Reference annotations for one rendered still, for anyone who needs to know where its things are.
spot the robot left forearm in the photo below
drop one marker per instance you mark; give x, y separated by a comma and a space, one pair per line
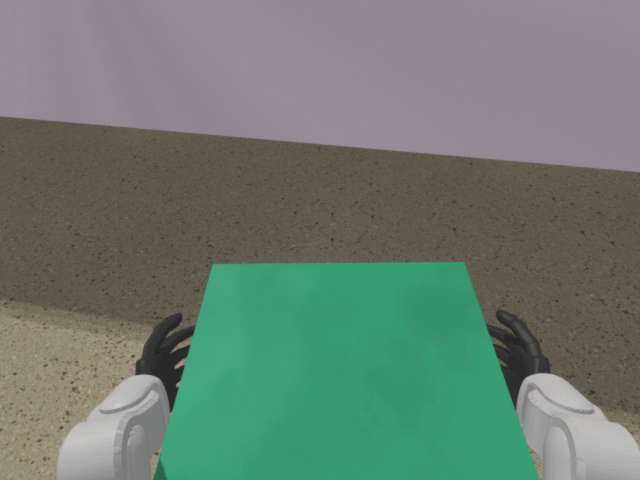
120, 435

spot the robot right forearm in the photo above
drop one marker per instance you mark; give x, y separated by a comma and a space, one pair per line
572, 436

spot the carton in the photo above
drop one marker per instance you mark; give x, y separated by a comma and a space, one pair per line
343, 371

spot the robot left hand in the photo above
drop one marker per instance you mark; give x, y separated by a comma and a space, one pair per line
157, 359

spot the robot right hand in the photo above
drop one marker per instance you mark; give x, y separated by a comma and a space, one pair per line
524, 357

